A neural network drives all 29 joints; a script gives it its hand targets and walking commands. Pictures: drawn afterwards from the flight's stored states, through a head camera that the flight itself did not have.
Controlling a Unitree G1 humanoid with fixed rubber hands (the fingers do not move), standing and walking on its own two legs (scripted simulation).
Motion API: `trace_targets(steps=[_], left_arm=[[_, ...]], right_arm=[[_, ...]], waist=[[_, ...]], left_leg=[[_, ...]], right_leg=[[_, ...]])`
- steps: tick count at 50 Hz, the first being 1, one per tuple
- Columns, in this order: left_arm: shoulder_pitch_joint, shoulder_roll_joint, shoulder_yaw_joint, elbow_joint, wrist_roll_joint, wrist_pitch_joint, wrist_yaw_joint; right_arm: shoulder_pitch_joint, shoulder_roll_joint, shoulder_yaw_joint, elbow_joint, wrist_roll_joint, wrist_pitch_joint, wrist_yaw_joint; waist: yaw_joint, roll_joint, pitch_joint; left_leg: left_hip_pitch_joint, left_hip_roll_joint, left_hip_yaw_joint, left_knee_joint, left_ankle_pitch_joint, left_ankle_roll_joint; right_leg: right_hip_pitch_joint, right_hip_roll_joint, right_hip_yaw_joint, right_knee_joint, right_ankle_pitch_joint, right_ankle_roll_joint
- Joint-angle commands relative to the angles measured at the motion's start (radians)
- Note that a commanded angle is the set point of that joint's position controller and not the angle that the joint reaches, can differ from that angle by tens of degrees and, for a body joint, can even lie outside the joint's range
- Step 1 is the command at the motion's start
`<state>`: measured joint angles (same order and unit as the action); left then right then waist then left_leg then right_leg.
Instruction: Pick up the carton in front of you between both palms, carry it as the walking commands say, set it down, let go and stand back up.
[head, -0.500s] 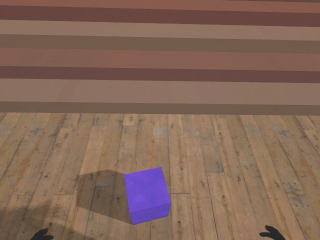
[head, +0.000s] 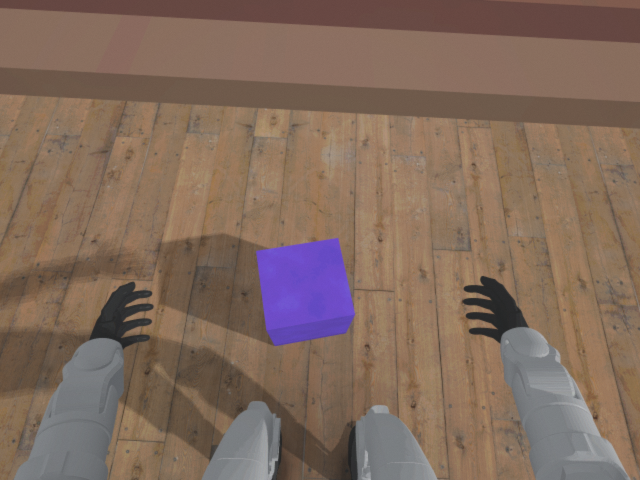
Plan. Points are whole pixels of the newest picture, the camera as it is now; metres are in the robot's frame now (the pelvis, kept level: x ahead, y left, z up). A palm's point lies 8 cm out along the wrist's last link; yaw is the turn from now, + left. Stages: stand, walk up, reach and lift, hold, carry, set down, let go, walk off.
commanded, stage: reach and lift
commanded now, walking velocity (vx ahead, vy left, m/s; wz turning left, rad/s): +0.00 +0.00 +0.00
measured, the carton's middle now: (304, 295) +0.47 +0.04 -0.60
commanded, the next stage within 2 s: none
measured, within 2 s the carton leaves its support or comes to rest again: neither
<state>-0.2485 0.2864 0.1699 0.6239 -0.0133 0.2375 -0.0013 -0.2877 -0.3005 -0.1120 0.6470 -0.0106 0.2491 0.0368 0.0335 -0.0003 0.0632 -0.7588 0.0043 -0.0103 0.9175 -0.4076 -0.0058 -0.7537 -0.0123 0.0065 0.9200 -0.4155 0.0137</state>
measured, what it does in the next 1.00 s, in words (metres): lowers itself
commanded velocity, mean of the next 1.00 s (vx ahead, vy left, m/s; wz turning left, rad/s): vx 0.00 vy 0.00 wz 0.00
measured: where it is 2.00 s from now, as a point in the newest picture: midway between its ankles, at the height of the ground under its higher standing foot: outside the picture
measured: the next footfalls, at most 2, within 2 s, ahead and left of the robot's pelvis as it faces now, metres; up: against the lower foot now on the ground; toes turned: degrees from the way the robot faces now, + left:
none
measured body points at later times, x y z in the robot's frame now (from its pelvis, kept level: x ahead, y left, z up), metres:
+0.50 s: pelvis -0.08 -0.01 -0.06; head +0.22 +0.00 +0.28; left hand +0.42 +0.24 -0.15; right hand +0.49 -0.17 -0.15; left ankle +0.02 +0.13 -0.69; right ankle +0.01 -0.13 -0.69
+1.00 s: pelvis -0.04 -0.01 -0.14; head +0.31 +0.00 +0.14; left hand +0.44 +0.24 -0.31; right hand +0.52 -0.14 -0.31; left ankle +0.02 +0.13 -0.68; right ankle +0.02 -0.13 -0.69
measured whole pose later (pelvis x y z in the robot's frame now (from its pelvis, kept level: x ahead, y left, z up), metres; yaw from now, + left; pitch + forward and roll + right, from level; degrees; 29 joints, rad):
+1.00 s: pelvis -0.04 -0.01 -0.14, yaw +2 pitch +56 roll +2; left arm -1.12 0.13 0.52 0.85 0.08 0.08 0.05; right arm -1.29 -0.28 -0.29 1.02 -0.13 0.11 -0.02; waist 0.09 -0.03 -0.09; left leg -1.92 -0.02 -0.04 1.38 -0.42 -0.05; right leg -1.91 0.05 0.08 1.41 -0.47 0.03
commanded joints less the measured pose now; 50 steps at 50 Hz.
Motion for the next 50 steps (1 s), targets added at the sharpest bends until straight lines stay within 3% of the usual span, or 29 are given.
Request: trace_targets(steps=[1, 2, 4, 7, 14, 19, 27, 33, 38, 40, 45, 50], left_arm=[[-0.149, 0.121, 0.045, -0.05, -0.024, -0.012, 0.023], [-0.179, 0.119, 0.052, -0.043, -0.027, -0.017, 0.029], [-0.294, 0.123, 0.059, -0.034, -0.036, -0.019, 0.032], [-0.434, 0.117, 0.077, -0.031, -0.04, -0.011, 0.047], [-0.801, 0.105, 0.117, 0.032, -0.044, 0.035, 0.07], [-0.991, 0.08, 0.157, 0.094, -0.028, 0.042, 0.088], [-1.176, 0.036, 0.261, 0.093, 0.035, 0.004, 0.092], [-1.122, -0.001, 0.314, 0.029, 0.075, -0.05, 0.072], [-1.023, -0.065, 0.346, 0.053, 0.108, -0.116, 0.046], [-0.998, -0.083, 0.359, 0.078, 0.122, -0.137, 0.039], [-0.988, -0.078, 0.375, 0.131, 0.137, -0.174, 0.043], [-1.045, -0.024, 0.317, 0.14, 0.06, -0.185, 0.068]], right_arm=[[-0.184, -0.132, -0.034, -0.041, 0.018, -0.011, -0.014], [-0.242, -0.141, -0.03, -0.032, 0.027, -0.01, -0.016], [-0.357, -0.135, -0.036, -0.015, 0.032, -0.008, -0.017], [-0.513, -0.152, -0.044, 0.022, 0.036, -0.003, -0.016], [-0.91, -0.201, -0.062, 0.156, 0.037, 0.035, -0.006], [-1.138, -0.226, -0.08, 0.268, 0.017, 0.034, 0.007], [-1.396, -0.217, -0.132, 0.336, -0.05, -0.005, 0.023], [-1.365, -0.171, -0.174, 0.291, -0.112, -0.046, 0.009], [-1.265, -0.08, -0.213, 0.268, -0.146, -0.099, -0.001], [-1.229, -0.053, -0.225, 0.271, -0.159, -0.117, -0.007], [-1.19, -0.032, -0.218, 0.286, -0.151, -0.148, -0.036], [-1.236, -0.091, -0.142, 0.277, -0.082, -0.159, -0.078]], waist=[[0.015, -0.003, -0.541], [0.03, -0.015, -0.585], [0.025, -0.039, -0.602], [0.034, -0.03, -0.674], [0.062, -0.034, -0.766], [0.077, -0.048, -0.84], [0.118, -0.087, -0.981], [0.123, -0.117, -1.204], [0.112, -0.138, -1.132], [0.103, -0.139, -1.098], [0.098, -0.11, -1.043], [0.09, -0.097, -1.134]], left_leg=[[0.102, -0.044, 0.011, 0.002, 0.612, -0.046], [0.009, -0.047, 0.024, -0.002, 0.532, -0.054], [-0.059, -0.05, 0.027, -0.004, 0.473, -0.044], [-0.059, -0.047, 0.035, 0.008, 0.433, -0.047], [-0.137, -0.041, 0.067, -0.006, 0.165, -0.049], [-0.19, -0.044, 0.084, 0.014, 0.102, -0.052], [-0.27, -0.058, 0.1, 0.063, 0.202, -0.065], [-0.28, -0.083, 0.105, 0.102, 0.507, -0.065], [-0.47, -0.079, 0.087, 0.152, 0.648, -0.068], [-0.532, -0.074, 0.08, 0.195, 0.652, -0.07], [-0.646, -0.071, 0.076, 0.359, 0.568, -0.08], [-0.68, -0.067, 0.07, 0.547, 0.577, -0.084]], right_leg=[[0.127, 0.058, 0.006, 0.006, 0.534, 0.012], [0.21, 0.053, 0.022, 0.024, 0.557, 0.004], [0.167, 0.05, 0.024, 0.035, 0.514, 0.012], [0.071, 0.057, 0.007, 0.035, 0.413, 0.011], [-0.082, 0.056, -0.02, 0.021, 0.126, 0.007], [-0.164, 0.063, -0.031, 0.035, 0.053, 0.004], [-0.185, 0.087, -0.031, 0.085, 0.151, 0.006], [-0.052, 0.102, -0.015, 0.151, 0.535, 0.001], [-0.132, 0.087, 0.017, 0.22, 0.766, 0.005], [-0.224, 0.085, 0.018, 0.256, 0.759, 0.013], [-0.522, 0.091, 0.008, 0.387, 0.566, 0.027], [-0.667, 0.095, -0.002, 0.568, 0.5, 0.032]])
